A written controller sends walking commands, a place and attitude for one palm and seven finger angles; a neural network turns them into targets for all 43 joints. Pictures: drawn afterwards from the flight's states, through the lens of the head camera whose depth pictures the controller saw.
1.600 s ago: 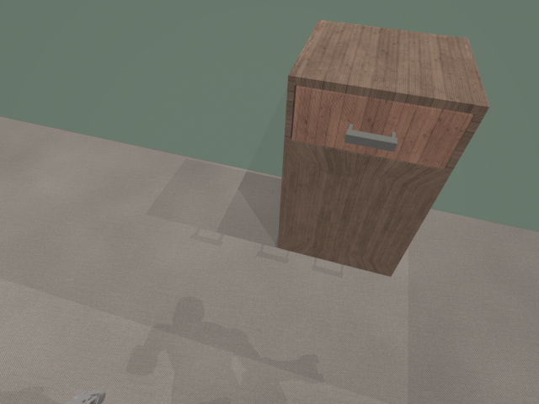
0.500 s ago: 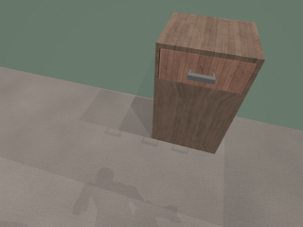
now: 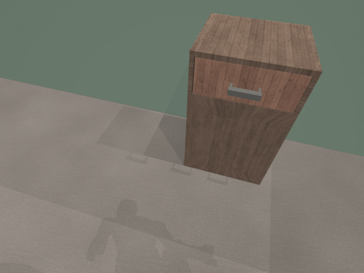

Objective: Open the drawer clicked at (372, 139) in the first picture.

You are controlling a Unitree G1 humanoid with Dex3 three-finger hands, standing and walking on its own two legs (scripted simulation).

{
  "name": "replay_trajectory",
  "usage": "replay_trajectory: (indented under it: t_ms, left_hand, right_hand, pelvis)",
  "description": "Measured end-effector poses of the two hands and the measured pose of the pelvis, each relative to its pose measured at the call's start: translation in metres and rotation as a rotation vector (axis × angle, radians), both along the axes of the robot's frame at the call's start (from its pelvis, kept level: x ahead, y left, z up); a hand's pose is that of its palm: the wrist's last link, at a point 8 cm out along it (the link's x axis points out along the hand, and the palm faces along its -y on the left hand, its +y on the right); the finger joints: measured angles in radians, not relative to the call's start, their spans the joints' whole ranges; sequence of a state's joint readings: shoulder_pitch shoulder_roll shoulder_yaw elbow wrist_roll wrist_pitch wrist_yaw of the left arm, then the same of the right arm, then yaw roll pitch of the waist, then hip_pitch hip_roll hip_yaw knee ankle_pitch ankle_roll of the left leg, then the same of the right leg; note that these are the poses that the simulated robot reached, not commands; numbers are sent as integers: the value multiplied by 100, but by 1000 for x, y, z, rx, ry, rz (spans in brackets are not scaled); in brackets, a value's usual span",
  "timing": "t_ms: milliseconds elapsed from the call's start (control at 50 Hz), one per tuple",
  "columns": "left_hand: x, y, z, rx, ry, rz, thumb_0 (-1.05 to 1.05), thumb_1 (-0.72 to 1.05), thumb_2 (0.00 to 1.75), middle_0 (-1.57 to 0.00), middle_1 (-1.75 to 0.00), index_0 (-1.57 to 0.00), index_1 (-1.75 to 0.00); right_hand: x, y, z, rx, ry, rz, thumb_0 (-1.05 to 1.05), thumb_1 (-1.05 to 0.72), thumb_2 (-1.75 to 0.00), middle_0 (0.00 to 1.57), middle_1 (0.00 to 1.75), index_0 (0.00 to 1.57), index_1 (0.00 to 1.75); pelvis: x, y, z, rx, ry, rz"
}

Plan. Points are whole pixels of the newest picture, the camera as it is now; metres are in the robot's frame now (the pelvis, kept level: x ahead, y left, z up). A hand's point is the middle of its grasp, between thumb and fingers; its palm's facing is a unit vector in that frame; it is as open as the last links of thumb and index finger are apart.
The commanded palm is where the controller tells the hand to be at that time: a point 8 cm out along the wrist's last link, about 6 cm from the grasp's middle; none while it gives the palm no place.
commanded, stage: turn to face it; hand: left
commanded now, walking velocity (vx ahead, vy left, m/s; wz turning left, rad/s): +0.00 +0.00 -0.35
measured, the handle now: (244, 90) +0.82 -0.22 -0.07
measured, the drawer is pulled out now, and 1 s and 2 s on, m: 0.00 0.00 0.00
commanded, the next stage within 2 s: take the last steps up to it in 0.46 s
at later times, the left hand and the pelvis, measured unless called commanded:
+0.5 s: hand out of the picture +0.07 +0.18 -0.19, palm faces -0.15 -0.97 -0.20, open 7.4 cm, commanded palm none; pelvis -0.01 +0.01 -0.02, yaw -7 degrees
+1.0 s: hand out of the picture +0.05 +0.16 -0.18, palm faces -0.22 -0.96 -0.16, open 7.4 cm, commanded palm none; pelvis +0.05 -0.02 -0.01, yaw -16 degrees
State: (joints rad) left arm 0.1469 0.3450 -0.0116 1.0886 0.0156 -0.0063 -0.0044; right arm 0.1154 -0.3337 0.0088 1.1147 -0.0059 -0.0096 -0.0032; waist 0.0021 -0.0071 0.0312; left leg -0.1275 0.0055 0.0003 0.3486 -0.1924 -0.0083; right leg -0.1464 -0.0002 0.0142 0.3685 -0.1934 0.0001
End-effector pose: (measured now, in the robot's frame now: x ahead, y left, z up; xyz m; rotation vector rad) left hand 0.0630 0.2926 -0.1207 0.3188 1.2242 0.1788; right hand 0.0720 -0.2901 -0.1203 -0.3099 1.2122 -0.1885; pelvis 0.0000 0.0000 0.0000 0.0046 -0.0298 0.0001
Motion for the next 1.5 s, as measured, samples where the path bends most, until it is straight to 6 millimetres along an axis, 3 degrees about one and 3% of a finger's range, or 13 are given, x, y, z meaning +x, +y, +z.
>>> replay_trajectory:
  t_ms: [220,420,560,660,740,840,960,1060,1120,1180,1360,1440,1500]
  left_hand:
    - [3,-13,-9,-15,39,-29,0,91,90,-20,-30,-20,-30]
    - [2,-54,-29,-106,62,-87,0,91,90,-20,-30,-20,-30]
    - [10,-61,-36,-135,50,-121,0,90,90,-20,-30,-20,-30]
    - [18,-62,-33,-115,46,-145,0,91,90,-20,-30,-20,-30]
    - [23,-68,-31,-98,36,-170,0,91,90,-20,-30,-20,-30]
    - [8,-75,-27,-96,69,-139,0,91,90,-20,-30,-20,-30]
    - [-8,-84,-28,-133,199,-136,0,91,90,-20,-30,-20,-30]
    - [1,-85,-40,-176,266,-117,0,91,90,-20,-30,-20,-30]
    - [19,-82,-56,-201,296,-119,0,91,90,-20,-30,-20,-30]
    - [54,-82,-60,-206,309,-171,0,91,90,-20,-30,-20,-30]
    - [201,-109,-38,-196,123,-271,0,91,90,-19,-30,-20,-30]
    - [257,-142,-34,-191,89,-333,0,91,90,-19,-30,-19,-30]
    - [296,-177,-33,-193,70,-386,0,91,90,-19,-30,-19,-30]
  right_hand:
    - [-11,10,-9,23,-18,-63,0,-91,-89,20,30,21,30]
    - [-63,41,-31,102,49,-180,0,-91,-89,20,30,21,30]
    - [-102,56,-36,113,97,-259,0,-91,-89,20,30,21,30]
    - [-119,56,-42,129,99,-306,0,-91,-89,20,30,21,30]
    - [-123,44,-52,140,90,-336,0,-91,-89,20,30,21,30]
    - [-102,28,-40,131,80,-330,1,-91,-89,20,30,20,30]
    - [-45,16,-16,100,-30,-326,1,-91,-89,20,30,20,30]
    - [10,18,-7,71,-82,-299,0,-91,-89,20,30,20,30]
    - [37,23,-11,41,-126,-297,0,-91,-89,20,30,20,30]
    - [40,31,-8,33,-130,-336,0,-91,-89,20,30,20,30]
    - [-18,50,1,69,124,-508,0,-93,-89,20,30,21,30]
    - [-42,59,2,119,244,-585,0,-92,-89,20,30,21,30]
    - [-55,63,1,167,330,-641,0,-92,-89,20,30,20,30]
  pelvis:
    - [-2,0,-5,3,14,-60]
    - [-9,1,-15,4,26,-111]
    - [-14,8,-19,10,35,-140]
    - [-12,3,-21,17,23,-195]
    - [-4,-10,-26,1,24,-233]
    - [8,-18,-17,-15,28,-247]
    - [34,-21,-7,-16,43,-273]
    - [65,-17,-10,-32,47,-286]
    - [89,-12,-21,-40,42,-306]
    - [106,-12,-20,-30,25,-340]
    - [160,-34,1,-39,40,-366]
    - [183,-55,2,-37,44,-375]
    - [200,-76,-1,-30,46,-383]
